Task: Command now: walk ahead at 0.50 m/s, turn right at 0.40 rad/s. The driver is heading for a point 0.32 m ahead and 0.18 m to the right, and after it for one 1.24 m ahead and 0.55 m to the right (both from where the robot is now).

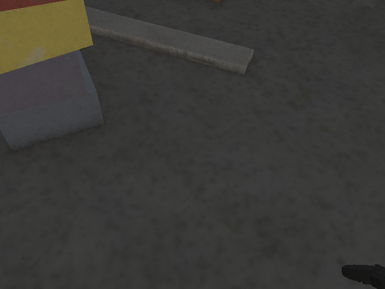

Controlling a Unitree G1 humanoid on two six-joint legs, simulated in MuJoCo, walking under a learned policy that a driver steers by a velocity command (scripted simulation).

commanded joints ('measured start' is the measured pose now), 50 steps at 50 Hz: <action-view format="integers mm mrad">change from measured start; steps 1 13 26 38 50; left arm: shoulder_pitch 218 -310 -189 -411 -404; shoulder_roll -35 4 199 203 174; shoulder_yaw -20 4 87 52 40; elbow -55 -239 -337 -369 -375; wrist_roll -27 -26 1 20 -4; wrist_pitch -41 39 48 54 92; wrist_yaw -11 7 -41 -4 -1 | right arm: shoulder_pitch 575 333 284 199 148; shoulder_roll -270 -58 -132 -35 -79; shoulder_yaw -77 -24 -71 -32 -32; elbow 134 117 -2 -111 -167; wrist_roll -24 -38 25 -22 -7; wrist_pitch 35 12 52 138 95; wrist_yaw -17 -105 -103 -124 -76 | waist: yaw -174 -119 81 -169 -161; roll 463 15 -105 -86 -219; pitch -441 20 -118 -189 -165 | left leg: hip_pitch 956 333 158 -154 171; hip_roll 292 211 8 -74 -96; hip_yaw -372 31 294 -64 -61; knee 261 -232 671 550 -104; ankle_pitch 640 238 174 -296 -129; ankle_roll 100 103 -31 -81 2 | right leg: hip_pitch -753 -773 38 -305 -284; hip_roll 44 -72 20 -97 -4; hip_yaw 125 43 -45 262 358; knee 770 54 -541 -620 -471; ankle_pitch -38 735 1132 921 747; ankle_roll -11 -63 -291 -306 -191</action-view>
